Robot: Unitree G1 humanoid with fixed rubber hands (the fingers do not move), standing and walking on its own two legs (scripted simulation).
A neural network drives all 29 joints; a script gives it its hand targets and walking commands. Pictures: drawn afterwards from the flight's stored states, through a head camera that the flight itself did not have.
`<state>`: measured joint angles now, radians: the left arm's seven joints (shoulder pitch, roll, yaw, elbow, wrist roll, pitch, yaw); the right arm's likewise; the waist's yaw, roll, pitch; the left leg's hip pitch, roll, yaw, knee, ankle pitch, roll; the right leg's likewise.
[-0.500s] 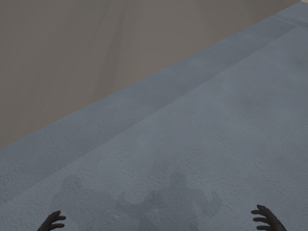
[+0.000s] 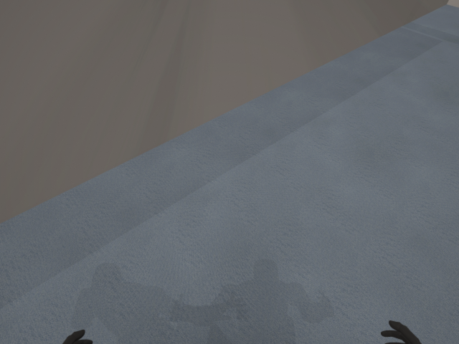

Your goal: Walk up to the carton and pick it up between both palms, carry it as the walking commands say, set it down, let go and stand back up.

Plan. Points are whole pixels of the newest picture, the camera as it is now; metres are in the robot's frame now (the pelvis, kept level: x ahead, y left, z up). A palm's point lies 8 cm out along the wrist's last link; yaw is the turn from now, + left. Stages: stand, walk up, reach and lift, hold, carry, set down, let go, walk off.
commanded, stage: stand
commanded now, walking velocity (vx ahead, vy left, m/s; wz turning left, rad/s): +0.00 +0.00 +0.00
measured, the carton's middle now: out of the picture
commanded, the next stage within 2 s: walk up in 0.16 s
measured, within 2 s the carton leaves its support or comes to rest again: neither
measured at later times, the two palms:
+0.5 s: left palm out of the picture +0.12 +0.28 -0.12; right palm out of the picture +0.09 -0.33 -0.12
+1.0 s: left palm (117, 316) +0.20 +0.23 -0.12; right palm out of the picture -0.05 -0.27 -0.10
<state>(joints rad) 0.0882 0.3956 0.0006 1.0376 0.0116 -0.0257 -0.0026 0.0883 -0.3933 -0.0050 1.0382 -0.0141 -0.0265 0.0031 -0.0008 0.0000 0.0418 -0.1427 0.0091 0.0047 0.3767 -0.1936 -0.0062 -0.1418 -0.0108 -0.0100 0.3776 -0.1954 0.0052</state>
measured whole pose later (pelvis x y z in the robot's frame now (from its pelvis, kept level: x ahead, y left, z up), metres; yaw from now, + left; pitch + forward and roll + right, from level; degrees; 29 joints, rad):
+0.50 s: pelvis +0.00 -0.02 -0.02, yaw -7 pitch -1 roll +0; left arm 0.14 0.36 0.06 0.92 0.01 0.05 -0.03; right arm 0.09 -0.37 -0.05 0.89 -0.05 0.04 -0.02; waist 0.03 0.02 0.07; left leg -0.26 0.10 0.10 0.61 -0.32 -0.04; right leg -0.32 0.00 -0.03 0.61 -0.32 0.02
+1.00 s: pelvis -0.01 +0.02 +0.00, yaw -23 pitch +1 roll -2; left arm 0.14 0.31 0.08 0.81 0.02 0.08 -0.03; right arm 0.22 -0.29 -0.04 0.82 -0.04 0.03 -0.02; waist -0.01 -0.02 0.05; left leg -0.22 0.06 0.13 0.47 -0.26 0.02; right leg -0.52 0.02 0.02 0.99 -0.38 0.07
